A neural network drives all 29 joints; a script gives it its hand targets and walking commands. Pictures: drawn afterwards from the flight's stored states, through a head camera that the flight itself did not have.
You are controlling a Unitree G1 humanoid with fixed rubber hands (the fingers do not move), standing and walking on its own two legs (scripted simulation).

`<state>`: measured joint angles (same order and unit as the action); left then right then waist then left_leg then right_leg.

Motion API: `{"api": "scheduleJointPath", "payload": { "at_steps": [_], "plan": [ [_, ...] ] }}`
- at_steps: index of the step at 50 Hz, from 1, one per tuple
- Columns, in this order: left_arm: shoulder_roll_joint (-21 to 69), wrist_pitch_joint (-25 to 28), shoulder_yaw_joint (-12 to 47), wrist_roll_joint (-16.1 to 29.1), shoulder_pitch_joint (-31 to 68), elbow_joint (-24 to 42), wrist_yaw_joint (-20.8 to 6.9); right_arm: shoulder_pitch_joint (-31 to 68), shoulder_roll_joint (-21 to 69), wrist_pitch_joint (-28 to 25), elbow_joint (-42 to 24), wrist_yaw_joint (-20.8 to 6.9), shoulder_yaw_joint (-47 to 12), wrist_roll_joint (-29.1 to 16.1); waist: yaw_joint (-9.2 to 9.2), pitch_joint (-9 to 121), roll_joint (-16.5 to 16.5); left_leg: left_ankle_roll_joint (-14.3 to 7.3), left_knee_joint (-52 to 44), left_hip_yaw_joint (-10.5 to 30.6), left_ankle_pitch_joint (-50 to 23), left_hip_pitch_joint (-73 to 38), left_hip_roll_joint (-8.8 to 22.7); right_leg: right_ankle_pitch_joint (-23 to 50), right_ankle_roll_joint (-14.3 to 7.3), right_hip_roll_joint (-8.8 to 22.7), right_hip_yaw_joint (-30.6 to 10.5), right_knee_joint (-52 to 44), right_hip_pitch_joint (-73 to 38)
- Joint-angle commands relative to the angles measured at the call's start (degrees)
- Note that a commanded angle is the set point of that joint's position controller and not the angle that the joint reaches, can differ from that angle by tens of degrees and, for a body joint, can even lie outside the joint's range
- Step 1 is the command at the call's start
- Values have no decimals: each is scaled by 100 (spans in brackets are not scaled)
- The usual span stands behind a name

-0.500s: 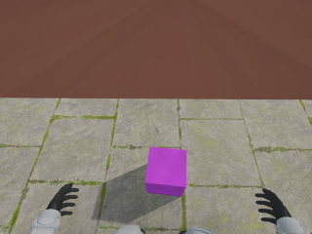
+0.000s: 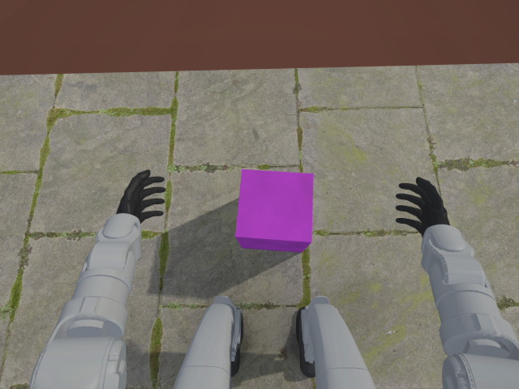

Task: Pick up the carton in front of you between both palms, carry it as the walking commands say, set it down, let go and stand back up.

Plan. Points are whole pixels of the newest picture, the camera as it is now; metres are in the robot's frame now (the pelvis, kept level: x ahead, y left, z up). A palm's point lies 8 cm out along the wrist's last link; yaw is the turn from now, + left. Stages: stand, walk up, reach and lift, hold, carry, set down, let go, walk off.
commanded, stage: reach and lift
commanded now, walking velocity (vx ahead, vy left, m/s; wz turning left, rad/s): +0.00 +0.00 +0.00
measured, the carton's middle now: (274, 214) +0.47 -0.01 -0.57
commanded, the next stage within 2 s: none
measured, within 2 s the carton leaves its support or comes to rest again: neither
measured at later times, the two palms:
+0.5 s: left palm (184, 151) +0.50 +0.18 -0.16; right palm (377, 164) +0.48 -0.20 -0.16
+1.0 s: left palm (205, 196) +0.48 +0.18 -0.40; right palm (349, 205) +0.46 -0.21 -0.40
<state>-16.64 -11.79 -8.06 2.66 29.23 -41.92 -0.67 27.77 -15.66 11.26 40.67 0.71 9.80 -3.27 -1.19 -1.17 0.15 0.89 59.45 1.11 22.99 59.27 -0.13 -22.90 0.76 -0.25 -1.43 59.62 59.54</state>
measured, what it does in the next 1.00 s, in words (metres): lowers itself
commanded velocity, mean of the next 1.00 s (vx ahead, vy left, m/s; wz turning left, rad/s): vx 0.00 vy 0.00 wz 0.00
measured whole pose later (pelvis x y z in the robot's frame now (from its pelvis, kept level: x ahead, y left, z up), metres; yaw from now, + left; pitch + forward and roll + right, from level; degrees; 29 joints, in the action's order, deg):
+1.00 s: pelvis -0.06 +0.00 -0.25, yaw -1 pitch +48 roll -1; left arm -20.5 -6.3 -7.2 8.6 73.0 -54.4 5.9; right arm 69.8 -17.9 5.4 52.1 6.3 11.6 -9.7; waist -1.8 -4.6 0.4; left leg 2.5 109.5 3.1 30.9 126.7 -3.1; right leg -30.3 3.1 -2.9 -2.7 108.8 126.6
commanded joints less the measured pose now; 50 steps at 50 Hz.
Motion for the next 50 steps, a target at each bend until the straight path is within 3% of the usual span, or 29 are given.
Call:
{"api": "scheduleJointPath", "payload": {
  "at_steps": [1, 8, 14, 17, 21, 26, 30, 35, 41, 46, 50],
  "plan": [
    [-827, 58, -234, 57, 1844, 315, 36, 1687, -713, -51, -400, 94, 236, -76, -40, 3658, -25, 85, -306, -132, -1872, -1223, -239, 2091, 194, -185, 162, -395, -1292],
    [-973, -97, -448, 13, 4096, -488, 85, 3884, -704, 157, 154, 238, 436, -83, -67, 4513, 56, 83, -276, -291, -503, -407, -274, 640, 233, -202, 312, -338, -607],
    [-937, -14, -674, -164, 5487, -1064, 86, 5162, -641, 78, 702, 281, 828, 169, -172, 5060, 120, 112, -86, -311, -278, 7, -344, 364, 234, -288, 417, -159, -11],
    [-894, 75, -852, -390, 5704, -1094, 96, 5313, -606, -35, 710, 282, 1048, 370, -213, 5709, 159, 129, -10, -325, -635, -108, -399, 764, 253, -331, 452, -94, -69],
    [-732, 265, -1050, -657, 5564, -917, 106, 5150, -463, -265, 495, 222, 1254, 575, -187, 6297, 188, 116, 98, -319, -1627, -269, -444, 1749, 266, -377, 442, 63, -110],
    [-275, 619, -1211, -827, 5098, -874, 119, 4690, -76, -645, 506, 116, 1455, 758, -149, 5999, 216, 114, 583, -194, -2662, 265, -416, 2597, 253, -376, 392, 518, 923],
    [-45, 795, -1252, -875, 4649, -970, 204, 4317, 38, -841, 694, 113, 1505, 820, -134, 5779, 219, 148, 1324, -91, -3004, 1087, -374, 2746, 290, -364, 354, 1220, 1939],
    [-147, 923, -1000, -600, 4578, -857, 371, 4244, -141, -985, 772, 209, 1296, 572, -164, 6040, 258, 214, 2347, -89, -2951, 1917, -397, 2731, 335, -369, 331, 2221, 2647],
    [-668, 912, -303, 121, 5066, -457, 581, 4716, -621, -980, 458, 424, 584, -189, -163, 7172, 275, 235, 3514, -217, -2779, 2136, -392, 2811, 362, -334, 394, 3424, 2542],
    [-1007, 735, 8, 561, 5733, -331, 667, 5360, -911, -772, 268, 543, 242, -646, -130, 7396, 276, 213, 4121, -344, -1867, 2324, -335, 1913, 323, -302, 528, 4027, 2704],
    [-1110, 587, 91, 706, 6300, -805, 675, 5985, -999, -612, 665, 601, 160, -731, -149, 6591, 209, 191, 4405, -400, -679, 2981, -250, 811, 284, -206, 552, 4310, 3136]
  ]
}}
